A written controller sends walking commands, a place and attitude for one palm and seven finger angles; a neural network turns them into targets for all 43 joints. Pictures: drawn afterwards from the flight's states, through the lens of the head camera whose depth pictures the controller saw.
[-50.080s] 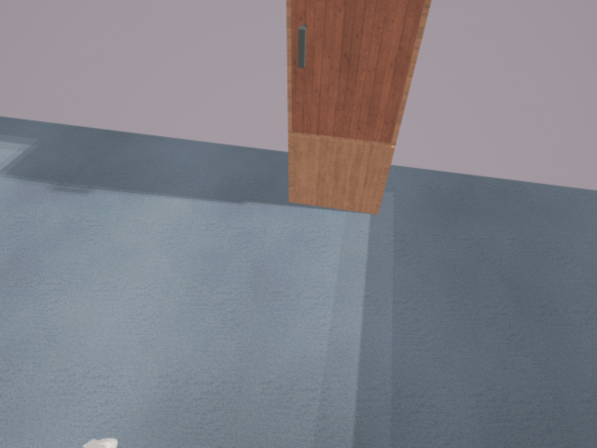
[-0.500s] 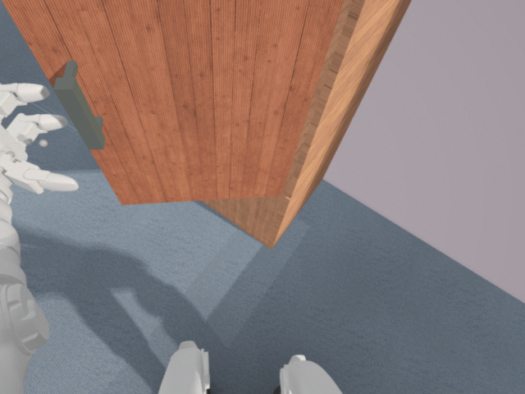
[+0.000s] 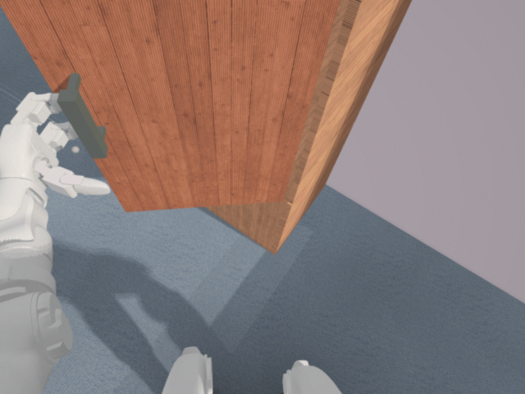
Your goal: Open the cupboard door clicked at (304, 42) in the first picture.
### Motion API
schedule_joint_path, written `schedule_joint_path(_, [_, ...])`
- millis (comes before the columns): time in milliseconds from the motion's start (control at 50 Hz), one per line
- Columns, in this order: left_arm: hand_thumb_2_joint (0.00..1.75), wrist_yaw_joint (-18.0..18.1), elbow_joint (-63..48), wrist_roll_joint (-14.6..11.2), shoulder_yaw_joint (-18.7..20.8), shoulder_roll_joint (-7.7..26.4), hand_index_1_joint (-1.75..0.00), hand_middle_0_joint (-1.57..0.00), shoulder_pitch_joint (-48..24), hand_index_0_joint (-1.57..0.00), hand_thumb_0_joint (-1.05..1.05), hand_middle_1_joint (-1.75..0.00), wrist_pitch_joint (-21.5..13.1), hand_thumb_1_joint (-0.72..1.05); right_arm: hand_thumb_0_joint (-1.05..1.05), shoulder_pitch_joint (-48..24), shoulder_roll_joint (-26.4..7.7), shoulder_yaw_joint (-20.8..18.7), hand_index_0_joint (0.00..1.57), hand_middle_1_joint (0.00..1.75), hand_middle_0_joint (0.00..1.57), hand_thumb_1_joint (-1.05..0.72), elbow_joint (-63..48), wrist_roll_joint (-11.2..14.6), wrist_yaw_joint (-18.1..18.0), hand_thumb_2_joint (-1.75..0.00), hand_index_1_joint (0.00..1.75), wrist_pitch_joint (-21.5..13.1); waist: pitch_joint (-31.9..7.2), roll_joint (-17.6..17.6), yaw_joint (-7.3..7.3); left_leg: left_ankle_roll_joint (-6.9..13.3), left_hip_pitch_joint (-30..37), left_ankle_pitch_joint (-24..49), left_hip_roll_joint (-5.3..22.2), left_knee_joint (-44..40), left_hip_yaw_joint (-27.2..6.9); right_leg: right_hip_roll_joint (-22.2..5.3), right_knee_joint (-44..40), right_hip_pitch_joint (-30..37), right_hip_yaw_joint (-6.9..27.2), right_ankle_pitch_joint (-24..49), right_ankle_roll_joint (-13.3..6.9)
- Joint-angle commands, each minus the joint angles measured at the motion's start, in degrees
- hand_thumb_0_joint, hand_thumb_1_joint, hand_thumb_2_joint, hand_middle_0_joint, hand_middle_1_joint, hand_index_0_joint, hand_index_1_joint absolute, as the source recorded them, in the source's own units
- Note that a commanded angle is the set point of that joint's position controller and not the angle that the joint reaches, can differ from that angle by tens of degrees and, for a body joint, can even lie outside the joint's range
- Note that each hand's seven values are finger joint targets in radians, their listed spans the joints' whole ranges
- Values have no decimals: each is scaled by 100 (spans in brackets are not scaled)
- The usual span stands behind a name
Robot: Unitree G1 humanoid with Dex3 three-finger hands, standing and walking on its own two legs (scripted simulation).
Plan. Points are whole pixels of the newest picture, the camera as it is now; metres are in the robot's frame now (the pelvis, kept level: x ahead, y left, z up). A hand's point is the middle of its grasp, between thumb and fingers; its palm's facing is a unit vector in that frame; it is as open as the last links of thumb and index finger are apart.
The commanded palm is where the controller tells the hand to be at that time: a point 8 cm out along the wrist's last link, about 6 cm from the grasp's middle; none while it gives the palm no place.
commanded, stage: slide the fingers in behind the handle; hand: left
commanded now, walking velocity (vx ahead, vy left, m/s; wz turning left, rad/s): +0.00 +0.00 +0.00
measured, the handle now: (87, 117) +0.51 +0.26 +0.08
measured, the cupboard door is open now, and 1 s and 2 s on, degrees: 42 42 52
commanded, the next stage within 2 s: close the thumb around the handle in 0.76 s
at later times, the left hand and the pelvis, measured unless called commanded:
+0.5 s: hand (98, 147) +0.45 +0.23 +0.08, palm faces +0.11 -0.99 +0.00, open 14.0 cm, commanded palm +0.43 +0.28 +0.08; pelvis +0.00 -0.01 +0.00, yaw +0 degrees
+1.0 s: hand (100, 145) +0.46 +0.23 +0.08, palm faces +0.10 -1.00 +0.00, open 13.5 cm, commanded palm +0.43 +0.28 +0.08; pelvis +0.00 -0.01 +0.00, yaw +0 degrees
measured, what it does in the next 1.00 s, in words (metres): stands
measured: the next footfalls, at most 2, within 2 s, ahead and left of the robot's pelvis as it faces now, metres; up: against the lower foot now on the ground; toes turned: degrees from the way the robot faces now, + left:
none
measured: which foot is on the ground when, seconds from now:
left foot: down 0.00-1.00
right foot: down 0.00-1.00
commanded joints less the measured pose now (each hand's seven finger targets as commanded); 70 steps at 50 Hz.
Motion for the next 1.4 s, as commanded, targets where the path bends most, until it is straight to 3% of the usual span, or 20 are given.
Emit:
schedule_joint_path(0, [30, 58, -1216, -154, 44, 1448, -120, -30, -2350, -30, 0, -120, -412, -50, 0, 606, -1049, -382, 20, 30, 20, -90, -370, -44, -82, -90, 30, -137, -2205, 676, -23, 204, 2582, 1532, -325, -621, -205, 281, -817, 61, 12, 1691, -176])
schedule_joint_path(80, [30, 137, -1359, -85, -69, 1315, -120, -30, -2273, -30, 0, -120, -374, -50, 0, 573, -1022, -405, 20, 30, 20, -90, -370, -39, -83, -90, 30, -128, -2366, 831, 16, 181, 2761, 1646, -315, -649, -190, 256, -823, 61, 11, 1765, -169])
schedule_joint_path(220, [30, 387, -1432, -63, -69, 1152, -120, -30, -2111, -30, 0, -120, -386, -50, 0, 563, -990, -421, 20, 30, 20, -90, -374, -57, -40, -90, 30, -123, -2442, 659, 61, 181, 2776, 1781, -331, -650, -175, 248, -822, 220, 15, 1955, -159])
schedule_joint_path(300, [30, 502, -1315, -14, -97, 1125, -120, -30, -2192, -30, 0, -120, -363, -50, 0, 564, -977, -392, 20, 30, 20, -90, -384, -70, -22, -90, 30, -103, -2096, 581, 24, 196, 2530, 1587, -349, -677, -152, 252, -855, 239, 23, 1878, -161])
schedule_joint_path(340, [30, 546, -1470, 14, -174, 1031, -120, -30, -2258, -30, 0, -120, -414, -50, 0, 540, -955, -407, 20, 30, 20, -90, -393, -72, -13, -90, 30, -107, -2296, 619, 29, 185, 2653, 1624, -343, -691, -150, 239, -853, 280, 32, 1899, -145])
schedule_joint_path(420, [30, 512, -1312, 2, -70, 1151, -120, -30, -2128, -30, 0, -120, -454, -50, 0, 549, -976, -400, 20, 30, 20, -90, -387, -60, -21, -90, 30, -96, -2251, 467, 22, 204, 2488, 1604, -350, -668, -111, 237, -857, 391, 76, 2000, -132])
schedule_joint_path(440, [30, 478, -1367, -11, -236, 980, -120, -30, -2235, -30, 0, -120, -455, -50, 0, 532, -954, -401, 20, 30, 20, -90, -381, -55, -16, -90, 30, -100, -2231, 522, -31, 209, 2527, 1586, -357, -666, -109, 239, -870, 346, 80, 1988, -128])
schedule_joint_path(520, [30, 425, -1228, -24, -39, 1257, -120, -30, -2256, -30, 0, -120, -467, -50, 0, 530, -982, -382, 20, 30, 20, -90, -364, -52, -39, -90, 30, -91, -2185, 525, 11, 217, 2344, 1476, -366, -641, -99, 229, -858, 397, 123, 1938, -130])
schedule_joint_path(560, [30, 392, -1135, -26, -174, 1104, -120, -30, -2369, -30, 0, -120, -440, -50, 0, 526, -967, -389, 20, 30, 20, -90, -335, -50, -51, -90, 30, -98, -2088, 482, -69, 222, 2329, 1376, -356, -620, -103, 224, -880, 265, 110, 1829, -119])
schedule_joint_path(600, [30, 381, -1207, -74, 7, 1290, -120, -30, -2324, -30, 0, -120, -485, -50, 0, 558, -990, -389, 20, 30, 20, -90, -351, -67, -60, -90, 30, -110, -2268, 402, 1, 244, 2273, 1460, -376, -587, -98, 235, -844, 460, 149, 1937, -130])
schedule_joint_path(620, [30, 360, -1278, -50, 22, 1341, -120, -30, -2310, -30, 0, -120, -503, -50, 0, 532, -987, -401, 20, 30, 20, -90, -353, -53, -65, -90, 30, -108, -2430, 608, 34, 217, 2386, 1536, -366, -587, -88, 215, -804, 435, 147, 1991, -131])
schedule_joint_path(780, [30, 381, -1365, -39, -252, 1059, -120, -30, -2458, -30, 0, -120, -425, -50, 0, 554, -981, -407, 20, 30, 20, -90, -316, -45, -57, -90, 30, -112, -2322, 779, -24, 188, 2660, 1548, -341, -645, -180, 237, -842, 134, 59, 1787, -160])
schedule_joint_path(840, [30, 450, -1174, -37, -173, 1104, -120, -30, -2415, -30, 0, -120, -389, -50, 0, 574, -991, -400, 20, 30, 20, -90, -297, -57, -57, -90, 30, -114, -2225, 495, -71, 210, 2475, 1452, -337, -629, -169, 238, -859, 162, 67, 1762, -128])
schedule_joint_path(1080, [59, 462, -1326, -9, -184, 1060, -127, -35, -2394, -35, 0, -127, -439, 17, 0, 586, -971, -408, 20, 30, 20, -90, -343, -69, -29, -90, 30, -106, -2361, 697, -17, 190, 2637, 1626, -339, -641, -150, 245, -826, 197, 45, 1892, -144])
schedule_joint_path(1120, [64, 481, -1318, -12, -35, 1223, -128, -36, -2310, -36, 0, -128, -451, 28, 0, 598, -988, -409, 20, 30, 20, -90, -336, -70, -36, -90, 30, -97, -2456, 635, 9, 193, 2594, 1721, -340, -610, -141, 240, -791, 279, 65, 2012, -143])
schedule_joint_path(1180, [71, 480, -1209, -14, -154, 1090, -130, -37, -2367, -37, 0, -130, -405, 45, 0, 595, -983, -402, 20, 30, 20, -90, -320, -69, -31, -90, 30, -90, -2193, 552, -37, 195, 2517, 1555, -337, -648, -154, 248, -853, 196, 40, 1858, -140])
schedule_joint_path(1220, [76, 483, -1318, -23, -30, 1212, -131, -38, -2295, -38, 0, -131, -454, 56, 0, 608, -993, -412, 20, 30, 20, -90, -335, -65, -42, -90, 30, -89, -2442, 559, 16, 197, 2595, 1720, -342, -633, -145, 243, -812, 316, 69, 2019, -142])
schedule_joint_path(1260, [80, 475, -1488, -27, -173, 1018, -133, -38, -2259, -38, 0, -133, -478, 68, 0, 576, -951, -415, 20, 30, 20, -90, -350, -74, -21, -90, 30, -97, -2505, 778, 33, 178, 2782, 1834, -344, -636, -148, 251, -802, 272, 46, 2067, -154])
schedule_joint_path(1300, [85, 484, -1375, -43, -16, 1162, -134, -39, -2102, -39, 0, -134, -481, 79, 0, 622, -978, -419, 20, 30, 20, -90, -331, -81, -25, -90, 30, -86, -2432, 541, 43, 196, 2685, 1865, -342, -621, -161, 266, -798, 341, 38, 2117, -162])
schedule_joint_path(1380, [90, 467, -1445, -35, -167, 1055, -135, -40, -2267, -40, 0, -135, -462, 90, 0, 558, -977, -416, 20, 30, 20, -90, -342, -60, -35, -90, 30, -78, -2275, 584, 7, 182, 2643, 1660, -342, -690, -169, 252, -848, 267, 34, 1935, -154])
